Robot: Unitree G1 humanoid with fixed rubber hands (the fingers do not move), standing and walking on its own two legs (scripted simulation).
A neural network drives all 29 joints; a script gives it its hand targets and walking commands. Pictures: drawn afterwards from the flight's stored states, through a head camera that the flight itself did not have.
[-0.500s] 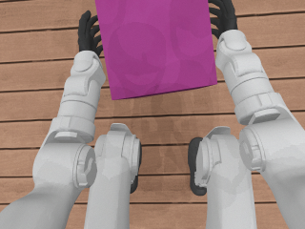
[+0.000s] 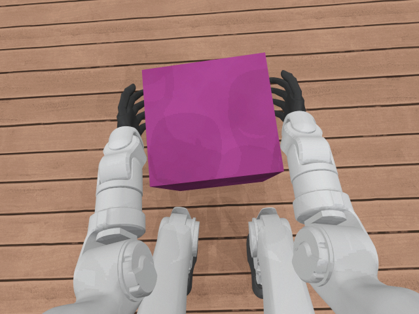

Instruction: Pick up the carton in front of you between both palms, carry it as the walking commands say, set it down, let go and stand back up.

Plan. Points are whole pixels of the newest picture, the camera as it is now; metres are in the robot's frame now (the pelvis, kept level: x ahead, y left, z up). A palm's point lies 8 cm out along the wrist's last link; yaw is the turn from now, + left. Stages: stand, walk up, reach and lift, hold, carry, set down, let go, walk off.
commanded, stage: reach and lift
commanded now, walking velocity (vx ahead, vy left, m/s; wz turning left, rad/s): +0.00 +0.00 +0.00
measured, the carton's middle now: (213, 136) +0.46 +0.02 -0.13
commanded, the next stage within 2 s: none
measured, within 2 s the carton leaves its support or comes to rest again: neither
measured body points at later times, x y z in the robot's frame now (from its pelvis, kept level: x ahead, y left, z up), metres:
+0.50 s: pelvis +0.04 +0.00 +0.14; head +0.18 -0.01 +0.57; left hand +0.43 +0.16 +0.10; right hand +0.44 -0.14 +0.09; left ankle +0.11 +0.13 -0.47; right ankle +0.11 -0.12 -0.47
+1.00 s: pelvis +0.09 +0.00 +0.26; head +0.10 +0.00 +0.71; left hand +0.40 +0.16 +0.25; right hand +0.41 -0.15 +0.25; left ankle +0.10 +0.13 -0.47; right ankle +0.10 -0.12 -0.47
